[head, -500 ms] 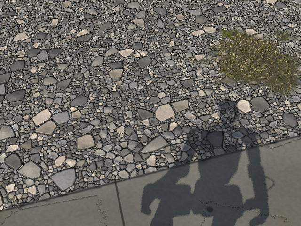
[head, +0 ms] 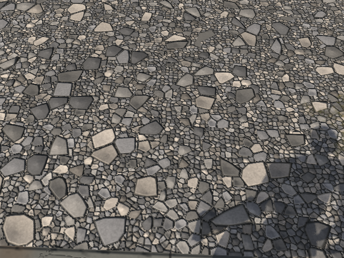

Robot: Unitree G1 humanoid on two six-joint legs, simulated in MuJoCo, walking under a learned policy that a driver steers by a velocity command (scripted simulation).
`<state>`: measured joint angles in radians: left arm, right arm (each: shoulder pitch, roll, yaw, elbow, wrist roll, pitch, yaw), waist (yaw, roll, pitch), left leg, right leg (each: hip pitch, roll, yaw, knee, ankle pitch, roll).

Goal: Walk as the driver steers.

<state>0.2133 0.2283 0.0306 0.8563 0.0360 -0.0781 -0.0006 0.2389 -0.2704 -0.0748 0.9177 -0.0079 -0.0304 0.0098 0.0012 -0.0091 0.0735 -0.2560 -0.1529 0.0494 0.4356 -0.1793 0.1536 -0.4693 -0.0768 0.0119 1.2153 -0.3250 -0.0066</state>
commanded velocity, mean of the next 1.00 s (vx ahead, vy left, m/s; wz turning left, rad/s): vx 0.17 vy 0.00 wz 0.22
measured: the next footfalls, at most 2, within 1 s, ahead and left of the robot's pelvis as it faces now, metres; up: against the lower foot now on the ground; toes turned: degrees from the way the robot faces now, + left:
right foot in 0.34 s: +0.37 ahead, -0.10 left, +0.00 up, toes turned +10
left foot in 0.72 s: +0.25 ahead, +0.08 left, +0.00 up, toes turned +9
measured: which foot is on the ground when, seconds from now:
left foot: down 0.00-0.34, up 0.36-0.70, down 0.72-1.00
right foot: up 0.00-0.32, down 0.34-1.00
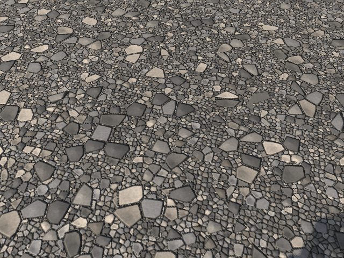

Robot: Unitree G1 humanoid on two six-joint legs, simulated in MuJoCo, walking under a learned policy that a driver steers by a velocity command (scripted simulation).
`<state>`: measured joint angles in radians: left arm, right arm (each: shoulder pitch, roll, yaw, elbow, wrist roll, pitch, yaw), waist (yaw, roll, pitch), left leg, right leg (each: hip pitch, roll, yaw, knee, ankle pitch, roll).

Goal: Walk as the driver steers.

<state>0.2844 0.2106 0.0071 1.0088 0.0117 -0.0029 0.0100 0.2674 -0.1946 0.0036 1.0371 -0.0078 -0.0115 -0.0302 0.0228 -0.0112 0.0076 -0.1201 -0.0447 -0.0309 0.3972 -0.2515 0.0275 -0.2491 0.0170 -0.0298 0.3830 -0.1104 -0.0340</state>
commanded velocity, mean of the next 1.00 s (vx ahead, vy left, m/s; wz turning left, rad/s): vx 0.30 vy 0.00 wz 0.00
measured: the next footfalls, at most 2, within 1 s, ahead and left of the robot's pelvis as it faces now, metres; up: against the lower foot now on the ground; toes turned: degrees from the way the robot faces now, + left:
left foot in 0.96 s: +0.49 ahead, +0.04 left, +0.00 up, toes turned +4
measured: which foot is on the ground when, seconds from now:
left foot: down 0.00-0.48, up 0.50-0.94, down 0.96-1.00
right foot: down 0.00-0.96, up 0.98-1.00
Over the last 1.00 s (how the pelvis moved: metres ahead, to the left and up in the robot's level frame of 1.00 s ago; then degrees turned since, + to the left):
0.25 -0.03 0.01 11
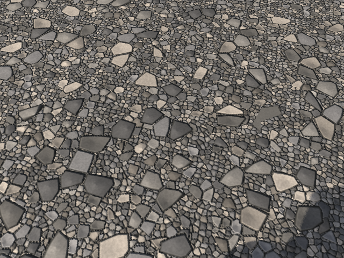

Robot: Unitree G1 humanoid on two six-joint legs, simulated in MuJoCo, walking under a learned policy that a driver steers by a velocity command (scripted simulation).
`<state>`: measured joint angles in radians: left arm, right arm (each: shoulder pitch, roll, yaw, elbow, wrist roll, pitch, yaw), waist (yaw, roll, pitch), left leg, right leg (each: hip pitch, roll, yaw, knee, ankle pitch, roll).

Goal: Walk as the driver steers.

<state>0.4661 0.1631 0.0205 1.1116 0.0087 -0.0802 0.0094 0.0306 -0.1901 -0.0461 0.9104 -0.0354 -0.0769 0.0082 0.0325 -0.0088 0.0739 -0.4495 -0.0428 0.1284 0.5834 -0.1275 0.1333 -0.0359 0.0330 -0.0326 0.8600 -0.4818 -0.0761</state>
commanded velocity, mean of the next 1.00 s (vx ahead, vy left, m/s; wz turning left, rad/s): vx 0.50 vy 0.00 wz -0.02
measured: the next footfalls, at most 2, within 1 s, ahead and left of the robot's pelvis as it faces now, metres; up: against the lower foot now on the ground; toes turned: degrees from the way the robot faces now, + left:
right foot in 0.52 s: +0.46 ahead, -0.10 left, +0.00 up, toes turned -4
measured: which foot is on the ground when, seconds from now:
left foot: down 0.00-0.54, up 0.56-1.00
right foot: up 0.00-0.50, down 0.52-1.00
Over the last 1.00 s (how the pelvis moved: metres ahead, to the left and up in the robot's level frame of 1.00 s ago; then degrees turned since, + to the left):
0.34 -0.02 -0.03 -1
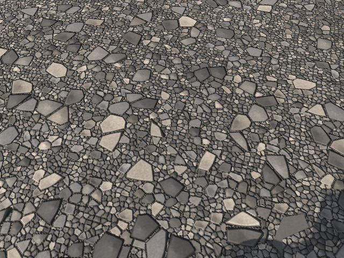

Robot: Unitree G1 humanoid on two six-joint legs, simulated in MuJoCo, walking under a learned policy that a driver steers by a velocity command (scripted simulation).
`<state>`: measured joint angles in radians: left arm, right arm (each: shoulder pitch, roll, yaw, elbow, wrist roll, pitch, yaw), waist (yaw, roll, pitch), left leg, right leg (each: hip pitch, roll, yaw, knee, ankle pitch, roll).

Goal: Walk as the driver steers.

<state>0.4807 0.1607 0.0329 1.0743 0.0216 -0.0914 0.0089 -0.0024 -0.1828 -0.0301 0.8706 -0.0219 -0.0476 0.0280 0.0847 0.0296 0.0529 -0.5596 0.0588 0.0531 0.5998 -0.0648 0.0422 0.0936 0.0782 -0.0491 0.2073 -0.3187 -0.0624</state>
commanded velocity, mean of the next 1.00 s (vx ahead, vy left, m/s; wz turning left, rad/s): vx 0.50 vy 0.00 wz -0.51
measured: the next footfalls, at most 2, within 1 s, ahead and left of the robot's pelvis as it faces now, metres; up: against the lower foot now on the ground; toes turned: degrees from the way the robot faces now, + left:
left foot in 0.06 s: +0.21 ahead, +0.11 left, +0.00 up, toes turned +1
right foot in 0.60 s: +0.43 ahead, -0.13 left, +0.00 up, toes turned -26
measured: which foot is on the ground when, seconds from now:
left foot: up 0.00-0.04, down 0.06-0.62, up 0.64-1.00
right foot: down 0.00-0.08, up 0.10-0.58, down 0.60-1.00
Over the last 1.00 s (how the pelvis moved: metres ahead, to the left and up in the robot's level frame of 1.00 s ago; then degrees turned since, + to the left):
0.56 -0.02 0.02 -2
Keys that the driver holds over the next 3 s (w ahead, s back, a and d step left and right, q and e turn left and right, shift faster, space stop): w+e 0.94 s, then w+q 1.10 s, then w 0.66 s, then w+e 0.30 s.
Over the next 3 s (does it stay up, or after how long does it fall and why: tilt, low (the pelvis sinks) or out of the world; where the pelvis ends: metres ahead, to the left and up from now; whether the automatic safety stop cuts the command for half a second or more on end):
stays up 1.54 -0.36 0.01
